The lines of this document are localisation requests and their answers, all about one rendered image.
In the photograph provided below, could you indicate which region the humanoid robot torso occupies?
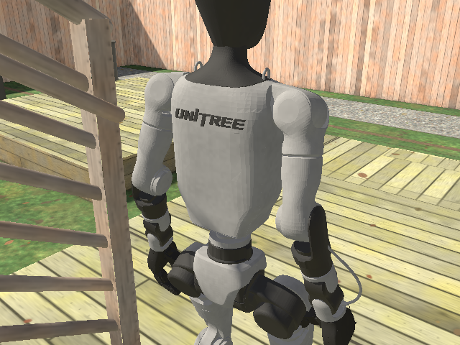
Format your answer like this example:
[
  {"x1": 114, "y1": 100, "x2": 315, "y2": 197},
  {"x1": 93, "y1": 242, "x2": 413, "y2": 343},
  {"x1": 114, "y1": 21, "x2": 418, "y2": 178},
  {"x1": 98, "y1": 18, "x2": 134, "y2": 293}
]
[{"x1": 171, "y1": 61, "x2": 284, "y2": 313}]

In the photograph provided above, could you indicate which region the right robot upper arm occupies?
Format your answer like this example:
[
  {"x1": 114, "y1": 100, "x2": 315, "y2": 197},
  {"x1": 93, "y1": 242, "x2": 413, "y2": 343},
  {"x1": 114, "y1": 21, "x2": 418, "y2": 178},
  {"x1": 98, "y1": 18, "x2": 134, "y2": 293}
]
[{"x1": 270, "y1": 83, "x2": 329, "y2": 242}]

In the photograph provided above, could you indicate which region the right robot hand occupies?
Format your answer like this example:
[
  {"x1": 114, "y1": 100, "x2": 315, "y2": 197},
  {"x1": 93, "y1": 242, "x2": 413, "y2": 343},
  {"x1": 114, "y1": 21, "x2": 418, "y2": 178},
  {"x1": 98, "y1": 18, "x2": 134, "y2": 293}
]
[{"x1": 300, "y1": 306, "x2": 357, "y2": 345}]

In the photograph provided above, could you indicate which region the left robot upper arm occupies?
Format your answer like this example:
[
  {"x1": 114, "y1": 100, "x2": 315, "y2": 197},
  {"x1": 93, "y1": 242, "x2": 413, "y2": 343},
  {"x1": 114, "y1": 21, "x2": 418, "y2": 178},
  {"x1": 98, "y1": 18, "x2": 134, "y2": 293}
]
[{"x1": 132, "y1": 72, "x2": 190, "y2": 196}]

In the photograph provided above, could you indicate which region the left robot hand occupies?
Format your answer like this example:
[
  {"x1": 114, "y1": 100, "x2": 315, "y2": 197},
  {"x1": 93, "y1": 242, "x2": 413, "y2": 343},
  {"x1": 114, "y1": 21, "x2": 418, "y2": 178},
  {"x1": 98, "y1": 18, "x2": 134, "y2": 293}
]
[{"x1": 147, "y1": 241, "x2": 181, "y2": 295}]

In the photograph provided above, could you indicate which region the left robot forearm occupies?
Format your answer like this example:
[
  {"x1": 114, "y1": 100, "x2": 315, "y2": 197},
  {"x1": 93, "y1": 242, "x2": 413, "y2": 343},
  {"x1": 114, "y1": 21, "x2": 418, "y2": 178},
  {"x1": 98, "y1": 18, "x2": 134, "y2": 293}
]
[{"x1": 132, "y1": 184, "x2": 173, "y2": 252}]

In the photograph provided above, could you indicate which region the humanoid robot head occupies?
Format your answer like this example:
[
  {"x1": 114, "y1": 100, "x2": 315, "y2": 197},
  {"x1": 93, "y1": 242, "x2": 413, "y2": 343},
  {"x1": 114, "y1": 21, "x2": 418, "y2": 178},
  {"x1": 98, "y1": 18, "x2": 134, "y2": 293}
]
[{"x1": 185, "y1": 0, "x2": 271, "y2": 88}]

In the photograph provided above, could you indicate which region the right robot forearm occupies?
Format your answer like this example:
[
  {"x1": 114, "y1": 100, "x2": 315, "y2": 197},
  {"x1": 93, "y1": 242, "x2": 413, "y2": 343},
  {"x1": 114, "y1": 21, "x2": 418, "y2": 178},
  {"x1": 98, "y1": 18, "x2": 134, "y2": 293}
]
[{"x1": 291, "y1": 206, "x2": 346, "y2": 322}]

